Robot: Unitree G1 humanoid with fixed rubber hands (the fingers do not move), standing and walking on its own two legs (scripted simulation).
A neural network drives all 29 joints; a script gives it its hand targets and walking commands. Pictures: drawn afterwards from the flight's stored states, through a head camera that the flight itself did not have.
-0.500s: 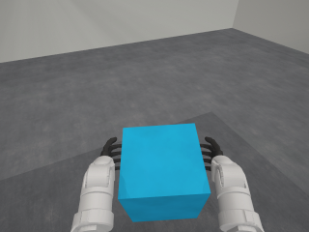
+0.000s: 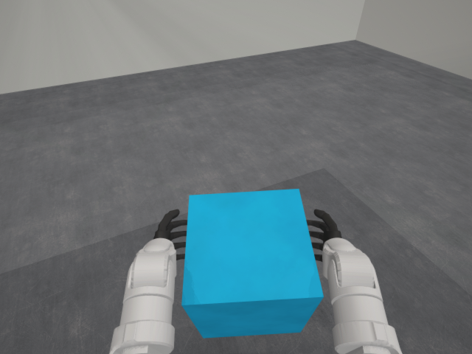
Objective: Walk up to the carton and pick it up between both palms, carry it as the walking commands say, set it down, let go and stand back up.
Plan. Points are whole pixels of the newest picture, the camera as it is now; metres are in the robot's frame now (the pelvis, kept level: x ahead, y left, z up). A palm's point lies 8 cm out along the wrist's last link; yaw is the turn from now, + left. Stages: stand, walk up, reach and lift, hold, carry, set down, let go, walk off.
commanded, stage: carry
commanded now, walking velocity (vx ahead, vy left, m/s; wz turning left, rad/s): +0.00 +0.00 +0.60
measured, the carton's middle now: (248, 267) +0.31 -0.01 -0.04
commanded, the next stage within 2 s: none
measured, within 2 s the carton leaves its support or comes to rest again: neither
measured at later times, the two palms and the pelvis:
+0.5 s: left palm (91, 207) +0.34 +0.27 +0.12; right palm (248, 176) +0.42 -0.01 +0.12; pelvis +0.02 +0.03 -0.01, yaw +14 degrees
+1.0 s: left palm (31, 210) +0.34 +0.38 +0.11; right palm (186, 167) +0.47 +0.12 +0.10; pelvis +0.05 +0.07 -0.02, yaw +28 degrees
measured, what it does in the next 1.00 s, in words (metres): steps on the spot, turning left: left foot, then right foot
